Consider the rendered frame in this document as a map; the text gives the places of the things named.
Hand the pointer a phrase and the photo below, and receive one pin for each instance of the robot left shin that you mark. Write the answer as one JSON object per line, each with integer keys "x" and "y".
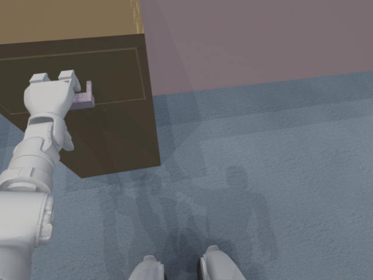
{"x": 148, "y": 258}

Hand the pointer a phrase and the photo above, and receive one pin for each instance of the drawer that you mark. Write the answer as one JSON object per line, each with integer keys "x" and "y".
{"x": 115, "y": 75}

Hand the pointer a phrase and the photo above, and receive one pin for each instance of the left robot hand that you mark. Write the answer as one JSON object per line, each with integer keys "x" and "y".
{"x": 56, "y": 97}

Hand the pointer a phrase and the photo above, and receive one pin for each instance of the robot right shin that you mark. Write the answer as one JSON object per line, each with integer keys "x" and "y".
{"x": 211, "y": 248}

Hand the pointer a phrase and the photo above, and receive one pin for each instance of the robot left forearm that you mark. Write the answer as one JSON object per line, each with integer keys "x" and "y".
{"x": 34, "y": 159}

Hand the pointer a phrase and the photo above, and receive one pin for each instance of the handle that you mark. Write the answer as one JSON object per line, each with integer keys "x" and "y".
{"x": 83, "y": 100}

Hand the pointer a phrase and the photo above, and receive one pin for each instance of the cabinet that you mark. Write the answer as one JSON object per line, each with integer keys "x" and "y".
{"x": 110, "y": 137}

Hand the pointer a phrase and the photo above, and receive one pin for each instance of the robot shin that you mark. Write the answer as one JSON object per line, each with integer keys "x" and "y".
{"x": 148, "y": 258}
{"x": 211, "y": 248}

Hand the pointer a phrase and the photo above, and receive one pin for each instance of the left robot upper arm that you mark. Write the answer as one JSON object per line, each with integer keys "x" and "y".
{"x": 26, "y": 221}

